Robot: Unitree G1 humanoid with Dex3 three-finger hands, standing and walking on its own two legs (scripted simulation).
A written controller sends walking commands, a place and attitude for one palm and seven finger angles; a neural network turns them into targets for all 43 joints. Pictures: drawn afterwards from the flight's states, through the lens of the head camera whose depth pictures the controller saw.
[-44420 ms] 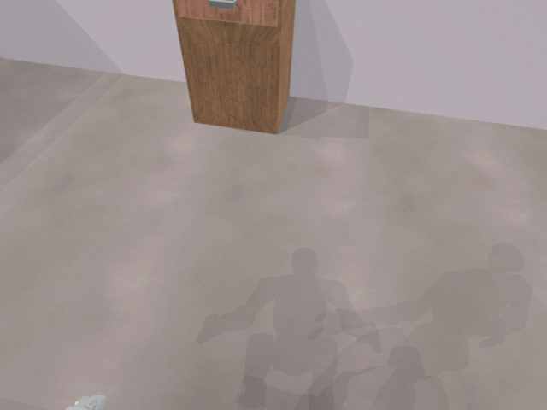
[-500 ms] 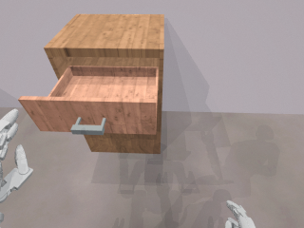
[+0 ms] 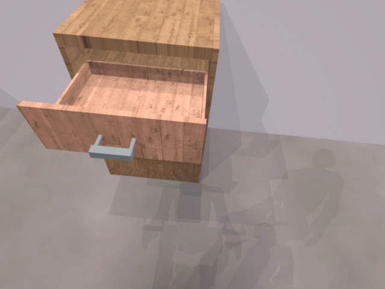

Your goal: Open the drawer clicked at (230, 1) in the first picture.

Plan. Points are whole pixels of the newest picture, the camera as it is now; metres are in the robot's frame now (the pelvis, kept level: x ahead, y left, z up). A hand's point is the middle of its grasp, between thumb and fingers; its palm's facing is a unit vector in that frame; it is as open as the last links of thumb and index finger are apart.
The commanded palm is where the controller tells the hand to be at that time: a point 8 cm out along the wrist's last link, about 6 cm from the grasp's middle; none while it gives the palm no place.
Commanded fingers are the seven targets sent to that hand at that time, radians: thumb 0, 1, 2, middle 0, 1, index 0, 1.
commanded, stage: let the arm hang, fingers relaxed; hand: left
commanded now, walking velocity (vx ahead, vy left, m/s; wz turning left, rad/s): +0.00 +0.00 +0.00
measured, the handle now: (114, 146) +0.47 +0.24 -0.04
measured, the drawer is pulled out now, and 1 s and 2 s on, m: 0.30 0.30 0.30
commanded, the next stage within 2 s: look to check the result in 0.78 s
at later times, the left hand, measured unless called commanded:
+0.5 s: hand out of the picture -0.01 +0.18 -0.17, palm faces +0.02 -0.98 -0.17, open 7.4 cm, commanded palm none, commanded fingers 0.00 0.90 0.90 -0.20 -0.30 -0.20 -0.30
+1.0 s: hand out of the picture +0.00 +0.18 -0.17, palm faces +0.02 -0.99 -0.16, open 7.4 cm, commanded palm none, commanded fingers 0.00 0.90 0.90 -0.20 -0.30 -0.20 -0.30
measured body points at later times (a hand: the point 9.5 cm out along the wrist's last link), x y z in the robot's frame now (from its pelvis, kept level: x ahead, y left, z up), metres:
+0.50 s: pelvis +0.00 +0.02 +0.01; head +0.01 +0.01 +0.46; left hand -0.01 +0.23 -0.15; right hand -0.04 -0.16 -0.16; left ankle -0.01 +0.13 -0.73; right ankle +0.04 -0.07 -0.73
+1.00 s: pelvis +0.01 +0.03 +0.01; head +0.03 +0.02 +0.46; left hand +0.00 +0.23 -0.15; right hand -0.04 -0.17 -0.15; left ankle -0.01 +0.13 -0.73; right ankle +0.04 -0.07 -0.73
